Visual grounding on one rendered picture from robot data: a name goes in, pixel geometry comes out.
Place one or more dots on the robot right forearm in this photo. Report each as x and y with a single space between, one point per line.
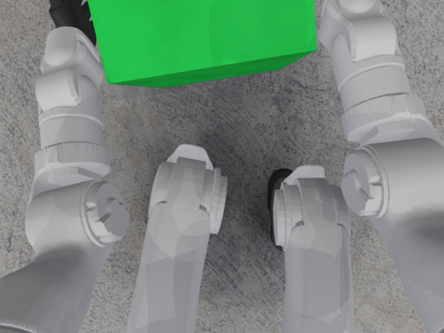
370 74

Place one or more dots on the robot left upper arm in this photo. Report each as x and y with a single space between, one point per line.
72 230

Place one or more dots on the left robot hand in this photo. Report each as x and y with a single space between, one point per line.
72 13

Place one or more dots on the robot thigh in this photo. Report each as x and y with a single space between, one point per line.
318 276
167 289

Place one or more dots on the carton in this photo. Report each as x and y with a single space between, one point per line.
168 43

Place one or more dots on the robot right thigh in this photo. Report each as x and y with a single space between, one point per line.
318 276

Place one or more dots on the robot left forearm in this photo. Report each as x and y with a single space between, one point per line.
69 113

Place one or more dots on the robot right upper arm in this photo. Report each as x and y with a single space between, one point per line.
399 186

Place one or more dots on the robot left thigh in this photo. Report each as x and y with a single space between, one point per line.
167 289

